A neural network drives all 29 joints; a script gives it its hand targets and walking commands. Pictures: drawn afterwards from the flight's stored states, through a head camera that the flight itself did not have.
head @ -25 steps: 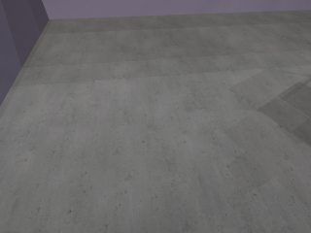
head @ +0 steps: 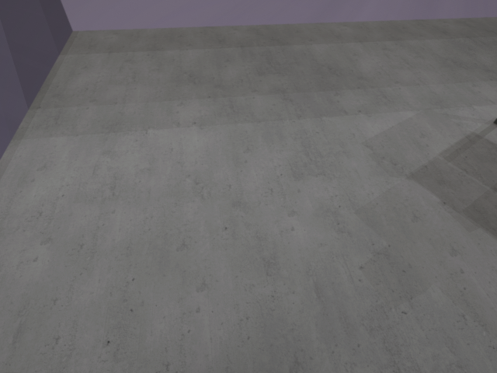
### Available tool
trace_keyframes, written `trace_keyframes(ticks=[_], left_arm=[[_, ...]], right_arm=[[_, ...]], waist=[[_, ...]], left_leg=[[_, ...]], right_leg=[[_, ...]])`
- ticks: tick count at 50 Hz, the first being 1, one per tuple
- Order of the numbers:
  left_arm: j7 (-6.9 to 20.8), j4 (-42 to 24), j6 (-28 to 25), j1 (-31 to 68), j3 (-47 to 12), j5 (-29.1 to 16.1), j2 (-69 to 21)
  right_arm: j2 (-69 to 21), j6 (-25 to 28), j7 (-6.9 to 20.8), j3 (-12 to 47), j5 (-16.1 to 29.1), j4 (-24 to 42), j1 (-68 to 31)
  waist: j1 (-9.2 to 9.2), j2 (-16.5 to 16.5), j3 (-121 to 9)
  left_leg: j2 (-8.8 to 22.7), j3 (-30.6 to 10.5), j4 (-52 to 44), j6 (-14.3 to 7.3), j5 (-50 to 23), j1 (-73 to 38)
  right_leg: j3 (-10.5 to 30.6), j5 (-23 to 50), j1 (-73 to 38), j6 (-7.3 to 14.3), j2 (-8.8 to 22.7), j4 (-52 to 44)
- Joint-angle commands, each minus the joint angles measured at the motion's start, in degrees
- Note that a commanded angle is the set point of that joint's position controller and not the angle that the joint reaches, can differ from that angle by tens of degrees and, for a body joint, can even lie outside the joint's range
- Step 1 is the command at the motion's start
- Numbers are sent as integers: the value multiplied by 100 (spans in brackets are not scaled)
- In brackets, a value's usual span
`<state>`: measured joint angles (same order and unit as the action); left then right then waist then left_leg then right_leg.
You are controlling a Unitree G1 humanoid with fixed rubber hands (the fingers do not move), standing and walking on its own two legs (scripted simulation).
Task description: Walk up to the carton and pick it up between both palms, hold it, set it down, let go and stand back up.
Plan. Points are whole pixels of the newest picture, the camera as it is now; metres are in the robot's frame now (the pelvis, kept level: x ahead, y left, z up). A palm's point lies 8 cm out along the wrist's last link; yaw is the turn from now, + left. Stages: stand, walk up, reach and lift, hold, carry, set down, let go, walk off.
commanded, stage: walk up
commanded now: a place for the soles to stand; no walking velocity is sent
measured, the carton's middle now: out of the picture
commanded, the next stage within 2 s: none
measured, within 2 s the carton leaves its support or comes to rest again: neither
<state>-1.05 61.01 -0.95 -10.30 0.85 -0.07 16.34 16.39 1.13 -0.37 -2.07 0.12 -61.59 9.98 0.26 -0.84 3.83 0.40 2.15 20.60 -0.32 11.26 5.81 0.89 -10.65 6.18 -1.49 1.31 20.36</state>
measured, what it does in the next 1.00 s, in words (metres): walks ahead, turning right: right foot, then left foot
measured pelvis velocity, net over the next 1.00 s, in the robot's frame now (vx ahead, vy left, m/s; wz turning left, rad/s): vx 0.34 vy -0.23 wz -0.72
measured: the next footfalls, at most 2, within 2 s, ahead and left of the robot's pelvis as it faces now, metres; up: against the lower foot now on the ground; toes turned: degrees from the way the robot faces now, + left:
right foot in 0.40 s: +0.15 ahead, -0.28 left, +0.00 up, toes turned -27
left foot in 0.78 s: +0.45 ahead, -0.16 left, +0.00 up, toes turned -26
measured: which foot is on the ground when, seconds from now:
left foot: down 0.00-0.42, up 0.44-0.76, down 0.78-1.00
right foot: down 0.00-0.04, up 0.06-0.38, down 0.40-0.80, up 0.82-1.00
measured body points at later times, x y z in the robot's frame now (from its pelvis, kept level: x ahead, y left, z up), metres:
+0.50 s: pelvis +0.11 -0.13 -0.05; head +0.10 -0.16 +0.40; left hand +0.30 +0.15 -0.12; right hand +0.10 -0.47 -0.16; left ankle +0.02 +0.07 -0.70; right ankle +0.11 -0.26 -0.75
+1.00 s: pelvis +0.34 -0.23 -0.03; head +0.34 -0.20 +0.42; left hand +0.65 -0.09 -0.12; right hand +0.13 -0.48 -0.11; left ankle +0.42 -0.14 -0.75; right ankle +0.30 -0.36 -0.67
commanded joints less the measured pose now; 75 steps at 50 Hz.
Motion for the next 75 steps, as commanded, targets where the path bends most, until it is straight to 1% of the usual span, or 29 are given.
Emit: trace_keyframes(ticks=[1, 2, 5, 11, 18, 19, 20, 21, 23, 25, 27, 31, 34, 36, 38, 39, 40, 42, 46, 51, 55, 58, 61, 62, 64, 65, 68, 71, 75], left_arm=[[464, -1490, 212, 861, 447, 327, 1127], [512, -1724, 256, 826, 566, 488, 1163], [725, -2000, 311, 596, 772, 569, 1457], [1044, -2344, 394, -22, 717, 367, 1200], [940, -2217, 335, -815, 828, 247, 1677], [817, -2016, 291, -1292, 943, 236, 1923], [650, -1918, 246, -1651, 1084, 206, 2409], [571, -2144, 186, -1433, 1016, 195, 2555], [372, -2216, 34, -1431, 997, 162, 2533], [194, -2086, 7, -1570, 946, 138, 2489], [171, -2233, -60, -1231, 823, 111, 2405], [278, -2551, -187, -130, 714, 181, 2124], [360, -2536, -191, 66, 639, 194, 1874], [399, -2533, -180, -23, 571, 283, 1559], [427, -2681, -162, -391, 386, 224, 1125], [406, -2784, -85, -749, 486, 159, 1313], [372, -2855, 5, -712, 610, 172, 1795], [341, -2886, 39, -582, 672, 221, 1982], [496, -2841, -29, -108, 689, 163, 1678], [728, -3051, 159, 85, 681, 86, 1488], [723, -3228, 97, 724, 587, 173, 1225], [678, -3209, 97, 648, 659, 271, 1394], [476, -2783, 13, -557, 856, 290, 1736], [350, -2560, -40, -1366, 976, 310, 2083], [89, -2730, -41, -1861, 1169, 133, 2841], [0, -2720, -37, -2022, 1058, 129, 2581], [-101, -2765, -166, -1725, 923, 67, 2464], [-14, -2805, -290, -1072, 712, 28, 2043], [47, -2900, -430, -1013, 690, 117, 2043]], right_arm=[[2199, 152, -193, -771, -474, 894, 840], [2377, 172, -266, -824, -586, 1017, 493], [2132, 382, -338, -841, -645, 1575, 269], [2160, 385, -233, -909, -581, 2142, -148], [1883, 204, -78, -849, -589, 2345, -118], [1710, 139, 8, -766, -601, 2413, -102], [1232, 127, 120, -580, -462, 2617, 77], [1248, 171, 224, -496, -285, 3095, -290], [1748, 342, 270, -627, -217, 3016, -297], [1719, 542, 299, -614, -27, 2813, -186], [1729, 516, 276, -500, -70, 2754, 307], [1705, 403, 321, -544, -168, 2911, 539], [1476, 340, 260, -570, -189, 2802, 1499], [1671, 217, 145, -669, -251, 2703, 2075], [2175, 190, -4, -797, -379, 2723, 2932], [2285, 241, -73, -705, -445, 3030, 2525], [2164, 295, -128, -618, -342, 3227, 1958], [2324, 538, -131, -744, -294, 3246, 1634], [2188, 718, -78, -635, -296, 3056, 1355], [2314, 744, -50, -714, -318, 3066, 1008], [2212, 605, -39, -672, -257, 3006, 1536], [2255, 412, -33, -726, -216, 2985, 1718], [2221, 199, 0, -687, -242, 2976, 1955], [2025, 149, 43, -590, -216, 3053, 2177], [1322, 238, 184, -308, -125, 3513, 2005], [2011, 181, 146, -476, -27, 3646, 1159], [1890, 264, 186, -474, 36, 3417, 944], [1636, 151, 142, -410, -118, 3213, 1478], [1529, 63, 215, -470, -227, 3443, 903]], waist=[[528, 1258, -19], [313, 1211, -62], [74, 483, 180], [-213, 943, 320], [-609, 15, 214], [-883, -763, 80], [-1027, -2580, 29], [-990, -2991, 383], [-863, -1679, 236], [-804, -1100, -428], [-508, -1068, -589], [-16, -814, -86], [500, -313, -407], [725, 116, -650], [1115, 1882, -1015], [809, 2103, -692], [396, 967, 379], [245, 1120, 905], [223, 540, 1106], [-75, 769, 1024], [248, 674, 711], [289, 713, 245], [-341, -103, -776], [-695, -673, -1533], [-781, -2008, -2050], [-1063, -1028, -1765], [-815, -474, -1326], [-151, -263, -556], [-148, -409, -169]], left_leg=[[2105, -1474, -1296, -1048, 3153, -1562], [2910, -1859, -1703, -1341, 3143, -1322], [3074, -1626, -1783, -1233, 2928, -544], [2213, 740, -1545, -984, 2197, -88], [1788, 1638, 563, -877, 2907, 1078], [1460, 1833, 2113, -742, 2268, 1380], [731, 1865, 4406, -501, 2160, 2346], [-84, 762, 5044, -283, 2879, 3788], [382, -112, 4825, -315, 2295, 3928], [762, -120, 4882, -334, 2070, 3981], [836, -354, 4212, -198, 1921, 3228], [652, -57, 2566, -105, 841, 1637], [280, 484, 1761, -36, -1107, -276], [208, 479, 2149, -285, -519, -1577], [1289, -1111, 938, -767, 2623, -1871], [2611, -4011, -1000, -1004, 5110, -1014], [2938, -4396, -1650, -790, 5488, -222], [3173, -4346, -1688, -1312, 4652, -118], [2506, -1693, -998, -1122, 1961, 917], [2102, 75, -1302, -1022, 1894, 911], [1693, 1255, -680, -752, -497, 417], [1983, 1399, -366, -819, -313, -106], [1835, 1600, 2206, -722, -2339, -216], [1580, 1430, 3858, -566, -1702, 724], [536, 561, 5618, -216, 2568, 3160], [467, -174, 5945, -121, 1990, 3701], [801, -298, 6106, -120, 1469, 3698], [879, -455, 4993, -90, 1418, 2652], [891, -124, 3673, -51, 533, 2439]], right_leg=[[-2, -1592, 3405, 481, 163, 2028], [69, -1472, 3628, 248, 549, 3138], [591, -1266, 3592, 222, 1023, 3782], [-59, -367, 2639, 276, 1199, 2589], [-1228, -700, 625, 461, 467, 1961], [-941, -1214, 157, 668, 186, 1578], [1112, -3472, -123, 1170, 675, 74], [4073, -4345, -240, 1767, 1442, -1443], [4371, -2030, -1063, 2267, 1999, -1021], [2607, 191, -1764, 1790, 1479, -71], [2245, 932, -934, 1669, 1437, 214], [1524, -1492, 1671, 1401, 1188, -447], [870, -1304, 2501, 940, 512, 566], [851, -1925, 3436, 829, 284, 1373], [217, -2188, 3938, 572, -421, 3807], [711, -2577, 4008, 309, -717, 5464], [1022, -1999, 4120, 295, -317, 5624], [822, -1625, 4541, 296, 241, 5895], [847, -1091, 3513, 266, 598, 5047], [498, 196, 3196, 280, 599, 3801], [-83, 786, 2663, 422, 352, 2592], [-508, 301, 2186, 498, 310, 1973], [-800, -68, 294, 678, -515, 1425], [-227, -598, -1181, 911, -582, 1447], [3931, -846, -2855, 1740, 1520, 570], [4696, -235, -2984, 2256, 1930, -64], [2705, 2899, -2138, 1878, 1485, 638], [1782, 2725, -29, 1623, 1207, 587], [1408, 1578, 855, 1579, 985, 137]])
